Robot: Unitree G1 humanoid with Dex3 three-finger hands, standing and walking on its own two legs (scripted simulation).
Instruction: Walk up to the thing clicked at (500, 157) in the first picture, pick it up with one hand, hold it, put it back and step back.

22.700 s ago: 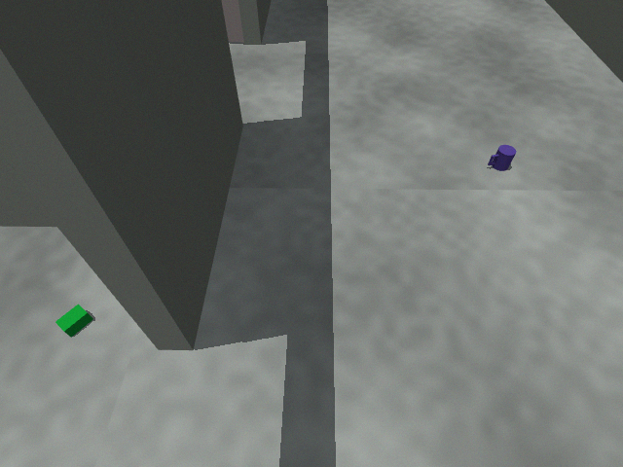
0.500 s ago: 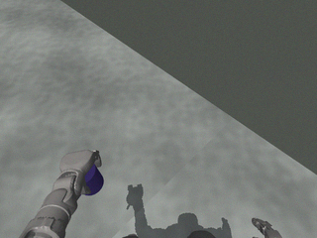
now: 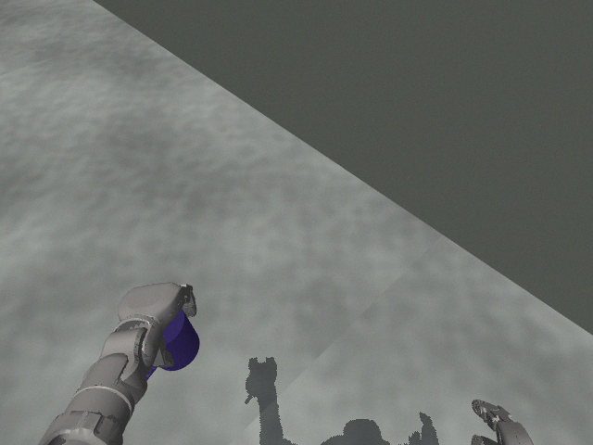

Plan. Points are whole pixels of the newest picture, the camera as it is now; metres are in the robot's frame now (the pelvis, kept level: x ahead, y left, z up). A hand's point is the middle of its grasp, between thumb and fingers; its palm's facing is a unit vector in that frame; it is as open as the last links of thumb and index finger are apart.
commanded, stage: hold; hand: left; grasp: from above
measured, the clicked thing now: (161, 345) +0.29 +0.24 -0.11
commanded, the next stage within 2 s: crouch in 1.26 s
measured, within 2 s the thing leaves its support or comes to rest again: neither
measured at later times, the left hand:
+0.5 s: hand (159, 345) +0.27 +0.22 -0.05, palm faces -0.48 -0.07 -0.88, open 9.9 cm
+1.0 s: hand (160, 343) +0.27 +0.21 -0.04, palm faces -0.48 -0.07 -0.87, open 9.9 cm
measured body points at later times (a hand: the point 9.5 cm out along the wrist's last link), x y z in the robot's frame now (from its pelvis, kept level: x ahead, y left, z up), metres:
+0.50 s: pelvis -0.02 +0.00 +0.01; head -0.01 -0.02 +0.45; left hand +0.29 +0.22 +0.00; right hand +0.11 -0.26 -0.11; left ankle +0.00 +0.12 -0.73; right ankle +0.01 -0.14 -0.73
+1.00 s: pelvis -0.02 -0.01 +0.01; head -0.01 -0.03 +0.46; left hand +0.29 +0.21 +0.01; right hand +0.12 -0.26 -0.11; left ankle +0.00 +0.12 -0.73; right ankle +0.01 -0.14 -0.73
